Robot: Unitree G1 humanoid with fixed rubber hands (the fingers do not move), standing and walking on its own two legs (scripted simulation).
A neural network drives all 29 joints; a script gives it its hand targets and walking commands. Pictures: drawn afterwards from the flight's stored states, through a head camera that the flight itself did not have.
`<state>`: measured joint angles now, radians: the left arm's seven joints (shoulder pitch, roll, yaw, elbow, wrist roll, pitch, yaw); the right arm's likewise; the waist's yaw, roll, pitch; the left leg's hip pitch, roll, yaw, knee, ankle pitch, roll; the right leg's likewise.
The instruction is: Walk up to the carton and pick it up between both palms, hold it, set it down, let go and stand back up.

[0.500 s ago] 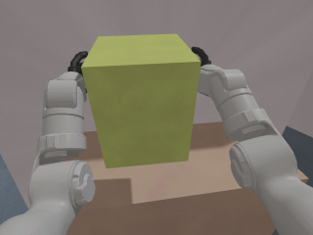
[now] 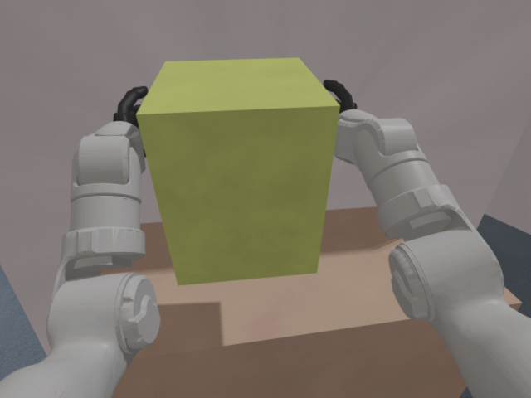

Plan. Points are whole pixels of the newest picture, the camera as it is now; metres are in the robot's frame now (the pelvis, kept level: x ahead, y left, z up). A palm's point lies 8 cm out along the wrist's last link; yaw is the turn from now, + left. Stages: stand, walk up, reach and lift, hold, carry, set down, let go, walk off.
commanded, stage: hold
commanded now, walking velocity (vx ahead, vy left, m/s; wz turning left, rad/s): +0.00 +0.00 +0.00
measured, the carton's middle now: (240, 166) +0.37 +0.01 +0.27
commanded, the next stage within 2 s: set down in 0.04 s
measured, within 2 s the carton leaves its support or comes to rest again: neither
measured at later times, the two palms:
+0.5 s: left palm (116, 130) +0.39 +0.18 +0.31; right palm (325, 129) +0.39 -0.11 +0.32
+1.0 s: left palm (130, 168) +0.39 +0.17 +0.26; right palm (323, 168) +0.39 -0.12 +0.25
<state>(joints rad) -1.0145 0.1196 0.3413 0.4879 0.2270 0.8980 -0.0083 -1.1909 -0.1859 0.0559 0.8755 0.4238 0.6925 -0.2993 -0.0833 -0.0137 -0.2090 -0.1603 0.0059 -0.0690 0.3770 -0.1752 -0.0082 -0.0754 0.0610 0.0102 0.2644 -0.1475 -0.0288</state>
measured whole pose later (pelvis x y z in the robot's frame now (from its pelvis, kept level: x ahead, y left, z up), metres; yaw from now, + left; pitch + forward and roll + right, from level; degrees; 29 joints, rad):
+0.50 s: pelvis +0.01 +0.00 +0.00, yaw +1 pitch -7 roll -1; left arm -1.05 0.14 0.41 0.56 0.35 0.69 -0.09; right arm -1.18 -0.06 -0.14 0.98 0.21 0.41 -0.23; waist -0.11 -0.08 -0.10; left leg -0.03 -0.01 -0.08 0.35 -0.18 -0.01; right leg 0.05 0.05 -0.01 0.24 -0.17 -0.03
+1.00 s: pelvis +0.00 +0.00 +0.00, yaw +1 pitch -8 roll -1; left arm -0.91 0.04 0.39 0.45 0.35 0.64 -0.02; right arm -1.00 -0.05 -0.13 0.90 0.14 0.29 -0.17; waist -0.08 -0.07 -0.02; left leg -0.03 -0.01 -0.07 0.34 -0.17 0.00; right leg 0.05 0.04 -0.01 0.27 -0.17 -0.02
